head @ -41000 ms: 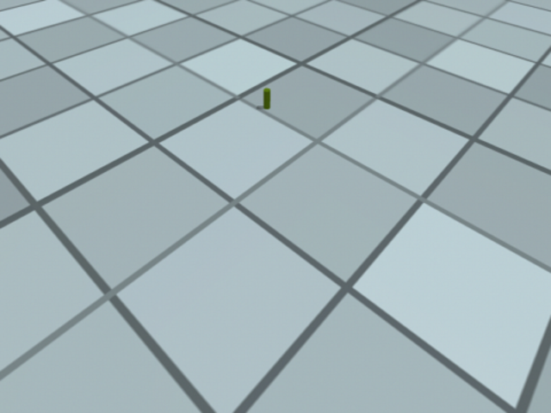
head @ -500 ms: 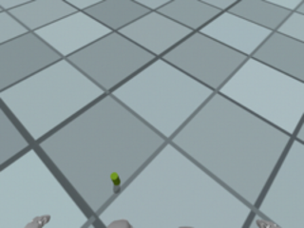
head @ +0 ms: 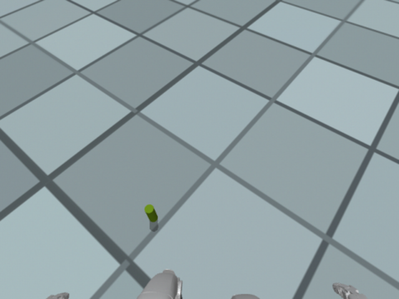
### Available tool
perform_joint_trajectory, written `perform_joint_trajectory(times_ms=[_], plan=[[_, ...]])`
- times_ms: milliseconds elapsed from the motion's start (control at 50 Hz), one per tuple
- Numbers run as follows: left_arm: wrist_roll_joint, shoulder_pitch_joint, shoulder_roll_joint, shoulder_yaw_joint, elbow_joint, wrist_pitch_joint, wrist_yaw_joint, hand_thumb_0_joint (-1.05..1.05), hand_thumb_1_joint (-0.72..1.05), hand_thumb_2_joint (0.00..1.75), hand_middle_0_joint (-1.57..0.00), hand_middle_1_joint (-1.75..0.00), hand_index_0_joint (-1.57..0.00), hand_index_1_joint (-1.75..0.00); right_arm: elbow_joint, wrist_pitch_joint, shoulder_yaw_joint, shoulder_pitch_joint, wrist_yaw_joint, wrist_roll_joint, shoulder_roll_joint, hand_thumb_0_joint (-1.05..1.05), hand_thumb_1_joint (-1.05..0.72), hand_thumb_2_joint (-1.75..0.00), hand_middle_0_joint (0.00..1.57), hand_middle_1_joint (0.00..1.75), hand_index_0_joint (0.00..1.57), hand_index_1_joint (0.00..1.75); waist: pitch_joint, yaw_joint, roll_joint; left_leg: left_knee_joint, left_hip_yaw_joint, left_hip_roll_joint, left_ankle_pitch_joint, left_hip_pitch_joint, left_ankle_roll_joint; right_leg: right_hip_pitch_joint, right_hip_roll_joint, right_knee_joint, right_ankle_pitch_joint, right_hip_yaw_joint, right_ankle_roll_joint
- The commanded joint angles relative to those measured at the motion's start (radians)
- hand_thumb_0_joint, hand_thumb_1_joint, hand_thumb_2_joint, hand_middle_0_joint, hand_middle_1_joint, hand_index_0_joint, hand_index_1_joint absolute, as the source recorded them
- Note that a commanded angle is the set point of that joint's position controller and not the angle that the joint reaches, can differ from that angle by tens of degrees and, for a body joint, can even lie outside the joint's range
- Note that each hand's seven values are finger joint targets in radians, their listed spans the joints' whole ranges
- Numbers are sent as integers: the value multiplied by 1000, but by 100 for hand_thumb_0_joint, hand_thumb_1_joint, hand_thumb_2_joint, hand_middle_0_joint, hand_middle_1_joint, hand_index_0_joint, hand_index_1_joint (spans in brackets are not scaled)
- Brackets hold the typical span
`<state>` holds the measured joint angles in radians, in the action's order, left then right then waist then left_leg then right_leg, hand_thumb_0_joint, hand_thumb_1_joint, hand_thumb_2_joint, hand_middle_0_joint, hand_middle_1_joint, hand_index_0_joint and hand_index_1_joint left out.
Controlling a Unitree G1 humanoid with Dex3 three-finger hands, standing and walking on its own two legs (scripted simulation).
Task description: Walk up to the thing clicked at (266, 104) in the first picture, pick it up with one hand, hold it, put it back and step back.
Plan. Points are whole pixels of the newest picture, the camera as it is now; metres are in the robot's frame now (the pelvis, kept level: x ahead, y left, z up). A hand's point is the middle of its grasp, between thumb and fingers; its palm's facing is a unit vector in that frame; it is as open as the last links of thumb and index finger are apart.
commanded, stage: step back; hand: left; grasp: from above
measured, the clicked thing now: (151, 213) +0.54 +0.24 -0.69
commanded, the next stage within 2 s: none
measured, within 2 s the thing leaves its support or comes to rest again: neither
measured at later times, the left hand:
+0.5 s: hand out of the picture -0.07 +0.31 -0.14, palm faces +0.10 -0.92 -0.37, open 7.4 cm
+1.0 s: hand out of the picture -0.29 +0.26 -0.12, palm faces +0.01 -0.90 -0.44, open 7.4 cm
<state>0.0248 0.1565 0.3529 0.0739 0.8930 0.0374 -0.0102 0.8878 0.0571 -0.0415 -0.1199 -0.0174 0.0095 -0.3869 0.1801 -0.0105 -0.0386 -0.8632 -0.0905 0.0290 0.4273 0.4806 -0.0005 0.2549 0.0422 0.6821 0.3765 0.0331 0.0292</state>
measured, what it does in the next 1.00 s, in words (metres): walks backwards: left foot, then right foot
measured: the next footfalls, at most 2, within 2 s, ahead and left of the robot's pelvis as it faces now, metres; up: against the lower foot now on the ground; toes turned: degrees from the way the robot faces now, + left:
left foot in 0.34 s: -0.09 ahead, +0.13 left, +0.00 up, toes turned +3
right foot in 0.80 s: -0.29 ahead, -0.12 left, +0.00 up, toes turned -1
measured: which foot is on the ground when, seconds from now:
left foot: up 0.00-0.32, down 0.34-0.84, up 0.86-1.00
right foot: down 0.00-0.34, up 0.36-0.78, down 0.80-1.00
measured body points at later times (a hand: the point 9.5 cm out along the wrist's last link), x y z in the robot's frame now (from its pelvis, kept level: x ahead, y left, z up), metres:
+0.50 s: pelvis -0.15 +0.03 +0.01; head -0.11 +0.06 +0.46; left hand -0.07 +0.36 -0.12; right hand -0.03 -0.27 -0.09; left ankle -0.13 +0.12 -0.72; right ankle -0.14 -0.12 -0.63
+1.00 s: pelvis -0.33 -0.02 +0.01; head -0.30 -0.04 +0.46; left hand -0.29 +0.30 -0.09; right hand -0.25 -0.34 -0.12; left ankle -0.31 +0.13 -0.64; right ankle -0.33 -0.12 -0.72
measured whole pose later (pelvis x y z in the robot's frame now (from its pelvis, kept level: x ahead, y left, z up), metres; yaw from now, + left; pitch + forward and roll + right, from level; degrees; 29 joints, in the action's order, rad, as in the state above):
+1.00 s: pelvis -0.33 -0.02 +0.01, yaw +0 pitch -2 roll +3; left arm 0.05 0.27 0.36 0.08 0.85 0.06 0.00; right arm 0.88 0.06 -0.06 -0.22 -0.02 0.01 -0.41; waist 0.11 0.03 -0.01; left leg -1.12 -0.12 0.11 0.43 0.52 -0.03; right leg 0.26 -0.04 0.61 0.32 0.00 0.03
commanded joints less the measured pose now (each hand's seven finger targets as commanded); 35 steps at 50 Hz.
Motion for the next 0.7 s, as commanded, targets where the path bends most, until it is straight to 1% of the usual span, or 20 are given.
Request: perform_joint_trajectory(times_ms=[0,20,60,120,160,200,240,280,300,320,340,360,380,400,420,480,560,620,660,680], plan=[[-1,-146,258,71,-142,-36,35,0,90,90,-20,-30,-20,-30,-40,-23,-57,-72,-17,-17,-200,0,-90,-90,20,30,20,30,-104,-45,128,-341,-117,110,42,19,2,50,-270,-299,-464,227,166],[2,-144,256,75,-147,-34,37,0,90,90,-20,-30,-20,-30,-36,-28,-50,-87,-19,-17,-195,0,-90,-90,20,30,20,30,-117,-41,173,-333,-96,113,27,14,-5,32,-249,-287,-474,183,145],[6,-70,238,70,-159,-37,36,0,90,90,-20,-30,-20,-30,-38,-31,-46,-92,-19,-9,-202,0,-90,-90,20,30,20,30,-162,10,170,-334,-71,108,43,23,-21,-74,-254,-251,-542,183,168],[6,14,227,70,-158,-35,48,0,90,90,-20,-30,-20,-30,-70,-29,-43,-42,-19,-5,-192,0,-90,-90,20,30,20,30,-188,59,169,-208,-55,74,98,78,-28,-228,-297,-226,-583,207,199],[5,31,249,72,-161,-30,52,0,90,90,-20,-30,-20,-30,-80,-30,-44,-34,-18,0,-190,0,-90,-90,20,30,20,30,-205,71,198,-105,-30,48,123,38,-27,-249,-324,-208,-633,222,214],[4,16,264,72,-175,-25,53,0,90,90,-20,-30,-20,-30,-76,-28,-49,-63,-12,2,-188,0,-90,-90,20,30,20,30,-221,58,223,15,5,17,120,-46,-17,-208,-339,-200,-625,231,210],[1,-17,273,68,-188,-20,48,0,90,90,-20,-30,-20,-30,-53,-29,-55,-110,-2,5,-182,0,-90,-90,20,30,20,30,-235,34,224,146,55,18,66,-133,-4,-157,-307,-183,-559,202,182],[-10,-60,284,61,-197,-9,41,0,90,90,-20,-30,-20,-30,-20,-33,-65,-194,6,10,-179,0,-90,-90,20,30,20,30,-263,-24,202,383,98,10,-128,-291,23,-54,-278,-127,-449,159,129],[-13,-34,253,49,-199,-4,38,0,90,90,-20,-30,-20,-30,-31,-38,-73,-182,6,23,-203,0,-90,-90,20,30,20,30,-242,-24,118,465,1,-46,-201,-334,42,40,-223,-68,-322,135,71],[-17,-14,200,38,-210,-4,38,0,90,90,-20,-30,-20,-30,-55,-42,-94,-147,8,43,-295,0,-90,-90,20,30,20,30,-246,-15,-138,519,-324,-288,-341,-395,125,223,-61,128,-41,39,7],[-17,-94,239,59,-204,-3,56,0,90,90,-20,-30,-20,-30,-76,-38,-105,-94,17,29,-376,0,-90,-90,20,30,20,30,-195,-57,-219,560,-434,-409,-439,-198,255,211,50,335,291,69,-18],[-3,-88,247,65,-183,1,65,0,90,90,-20,-30,-20,-30,-82,-42,-102,-46,12,32,-346,0,-90,-90,20,30,20,30,-164,-41,-139,550,-397,-401,-468,-131,254,182,64,487,287,168,-8],[-15,-62,232,63,-164,4,64,0,90,90,-20,-30,-20,-30,-87,-45,-80,5,5,31,-276,0,-90,-90,20,30,20,30,-153,-3,-55,508,-267,-330,-547,-175,217,216,67,556,212,194,2],[-26,-17,217,60,-144,4,63,0,90,90,-20,-30,-20,-30,-93,-45,-68,46,-1,37,-250,0,-90,-90,20,30,20,30,-145,30,-68,496,-199,-292,-566,-194,196,245,75,612,168,188,3],[-25,11,229,63,-135,5,59,0,90,90,-20,-30,-20,-30,-104,-48,-69,58,-5,34,-244,0,-90,-90,20,30,20,30,-132,37,-82,496,-165,-275,-527,-183,189,248,73,634,131,175,-5],[-14,78,221,65,-109,3,49,0,90,90,-20,-30,-20,-30,-111,-50,-66,40,-7,24,-203,0,-90,-90,20,30,20,30,-158,33,-73,468,-143,-266,-533,-316,223,273,64,627,99,154,-52],[-6,57,224,60,-126,1,39,0,90,90,-20,-30,-20,-30,-105,-49,-80,-26,-9,16,-220,0,-90,-90,20,30,20,30,-193,-24,-93,482,-148,-274,-414,-441,237,271,40,452,105,120,-80],[-6,89,213,54,-120,2,34,0,90,90,-20,-30,-20,-30,-117,-45,-83,-13,-5,16,-232,0,-90,-90,20,30,20,30,-224,-21,-129,486,-156,-311,-350,-450,252,217,10,332,140,84,-76],[-5,114,216,58,-105,3,27,0,90,90,-20,-30,-20,-30,-124,-40,-87,-7,-3,23,-242,0,-90,-90,20,30,20,30,-236,-13,-128,505,-140,-312,-266,-383,232,132,-14,220,139,46,-56],[-6,143,217,58,-93,5,22,0,90,90,-20,-30,-20,-30,-128,-36,-90,9,-2,23,-251,0,-90,-90,20,30,20,30,-239,4,-137,523,-123,-310,-200,-338,212,81,-27,153,127,24,-41]])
